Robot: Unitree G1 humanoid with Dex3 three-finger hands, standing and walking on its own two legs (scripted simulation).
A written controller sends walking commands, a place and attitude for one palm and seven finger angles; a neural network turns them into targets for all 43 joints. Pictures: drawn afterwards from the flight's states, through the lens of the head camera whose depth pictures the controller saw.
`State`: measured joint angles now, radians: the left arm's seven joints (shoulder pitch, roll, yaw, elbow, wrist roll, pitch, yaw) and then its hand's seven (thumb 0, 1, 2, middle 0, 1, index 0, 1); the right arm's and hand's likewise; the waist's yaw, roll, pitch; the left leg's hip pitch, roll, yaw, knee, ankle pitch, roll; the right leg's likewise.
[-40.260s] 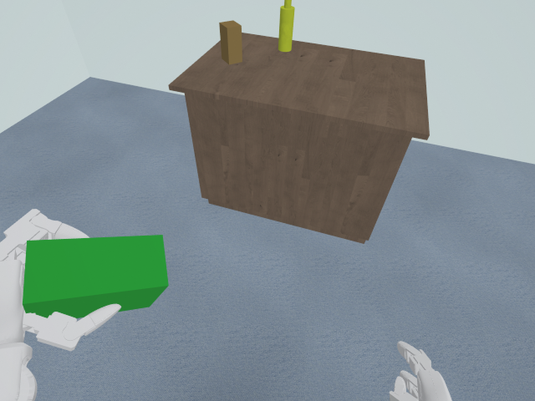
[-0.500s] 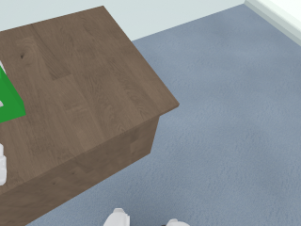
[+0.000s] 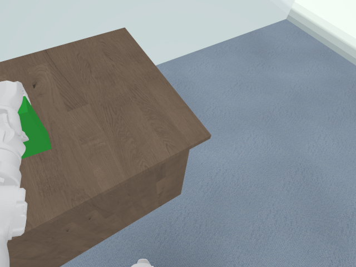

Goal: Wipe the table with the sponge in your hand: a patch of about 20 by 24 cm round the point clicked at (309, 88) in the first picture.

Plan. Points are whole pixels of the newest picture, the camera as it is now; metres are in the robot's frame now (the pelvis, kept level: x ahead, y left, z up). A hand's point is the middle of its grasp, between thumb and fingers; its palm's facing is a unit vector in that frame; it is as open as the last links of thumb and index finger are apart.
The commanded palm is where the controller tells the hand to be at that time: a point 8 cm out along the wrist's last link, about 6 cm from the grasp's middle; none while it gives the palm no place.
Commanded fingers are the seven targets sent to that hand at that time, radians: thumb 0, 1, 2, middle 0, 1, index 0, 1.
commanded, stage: wipe back along the middle lane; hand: left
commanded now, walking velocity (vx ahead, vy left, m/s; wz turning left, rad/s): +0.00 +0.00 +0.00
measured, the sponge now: (19, 137) +0.42 +0.38 +0.00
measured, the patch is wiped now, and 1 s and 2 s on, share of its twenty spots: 0.10 0.25 0.35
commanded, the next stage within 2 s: slide across to the third lane in 1.40 s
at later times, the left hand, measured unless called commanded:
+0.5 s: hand (17, 128) +0.41 +0.34 +0.05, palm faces -0.09 +0.02 -1.00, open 10.3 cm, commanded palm +0.39 +0.32 +0.09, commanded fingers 0.00 0.10 1.30 -1.20 -1.60 -1.20 -1.60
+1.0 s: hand (22, 149) +0.36 +0.32 +0.05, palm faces -0.03 -0.01 -1.00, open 10.3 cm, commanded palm +0.32 +0.29 +0.08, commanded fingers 0.00 0.10 1.30 -1.20 -1.60 -1.20 -1.60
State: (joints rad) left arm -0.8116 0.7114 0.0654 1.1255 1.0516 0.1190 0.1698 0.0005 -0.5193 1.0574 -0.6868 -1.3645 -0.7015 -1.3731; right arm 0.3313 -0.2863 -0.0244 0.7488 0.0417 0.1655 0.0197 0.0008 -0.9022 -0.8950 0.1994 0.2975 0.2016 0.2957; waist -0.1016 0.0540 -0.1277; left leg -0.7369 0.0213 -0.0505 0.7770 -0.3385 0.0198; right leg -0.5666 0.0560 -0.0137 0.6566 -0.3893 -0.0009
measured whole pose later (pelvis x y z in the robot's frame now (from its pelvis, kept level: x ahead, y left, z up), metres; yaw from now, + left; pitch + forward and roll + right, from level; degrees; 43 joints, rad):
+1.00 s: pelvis +0.00 +0.00 +0.01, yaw +2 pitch +9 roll -2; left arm -0.46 0.45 -0.08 0.72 0.97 0.33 0.24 -0.01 -0.47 1.03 -0.63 -1.41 -0.65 -1.42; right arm 0.18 -0.27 -0.02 0.69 0.08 0.21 0.02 0.00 -0.90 -0.90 0.20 0.30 0.20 0.30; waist -0.01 0.06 -0.13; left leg -0.53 -0.01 -0.05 0.68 -0.31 0.03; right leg -0.37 0.02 -0.02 0.59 -0.38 0.00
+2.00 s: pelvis -0.01 -0.02 +0.01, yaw +4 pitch +5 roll -1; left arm -0.42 0.35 -0.22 0.62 0.96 0.40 0.21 0.00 -0.50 1.03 -0.68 -1.36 -0.69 -1.37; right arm 0.14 -0.27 -0.02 0.71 0.08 0.16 0.00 0.01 -0.90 -0.90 0.20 0.30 0.20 0.30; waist 0.04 0.10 -0.09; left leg -0.46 -0.02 -0.07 0.65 -0.28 0.00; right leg -0.31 0.01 -0.04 0.61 -0.39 -0.02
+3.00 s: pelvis -0.05 -0.04 -0.01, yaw +1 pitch +12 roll -1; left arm -0.87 0.44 -0.10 1.21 1.00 0.31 0.26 0.00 -0.56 1.05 -0.76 -1.28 -0.77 -1.30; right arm 0.26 -0.28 -0.02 0.78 0.06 0.13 0.00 0.00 -0.90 -0.90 0.20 0.30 0.20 0.30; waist -0.08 0.08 -0.13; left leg -0.72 0.03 -0.07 0.76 -0.27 -0.01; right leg -0.60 0.07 -0.04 0.76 -0.38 -0.05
